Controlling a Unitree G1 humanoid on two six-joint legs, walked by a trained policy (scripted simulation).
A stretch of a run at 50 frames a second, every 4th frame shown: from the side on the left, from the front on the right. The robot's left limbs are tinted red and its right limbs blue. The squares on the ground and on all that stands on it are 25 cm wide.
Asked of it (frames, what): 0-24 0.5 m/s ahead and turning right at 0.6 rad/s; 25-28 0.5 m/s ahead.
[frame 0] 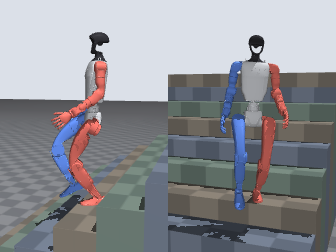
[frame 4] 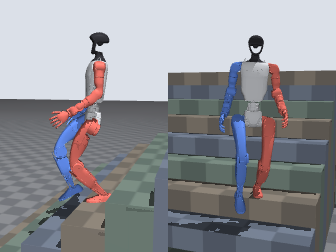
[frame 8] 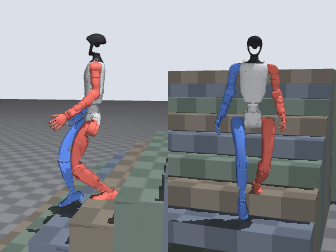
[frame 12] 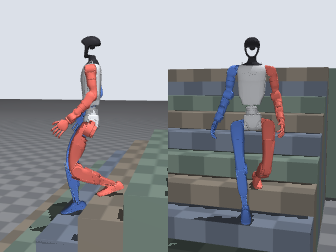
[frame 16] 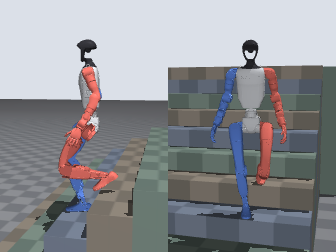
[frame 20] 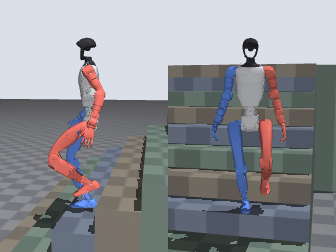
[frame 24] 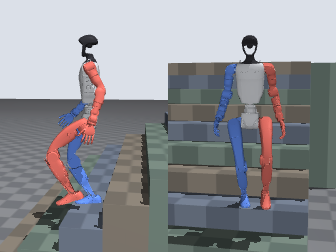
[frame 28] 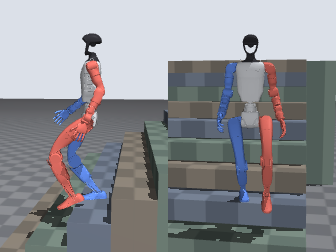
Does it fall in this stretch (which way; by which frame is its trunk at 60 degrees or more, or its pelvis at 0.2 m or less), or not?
no
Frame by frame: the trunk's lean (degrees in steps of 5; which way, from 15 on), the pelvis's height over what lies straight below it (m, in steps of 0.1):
0: 5, 0.7
4: 5, 0.7
8: 5, 0.7
12: 0, 0.8
16: 5, 0.7
20: 5, 0.7
24: 0, 0.7
28: 0, 0.7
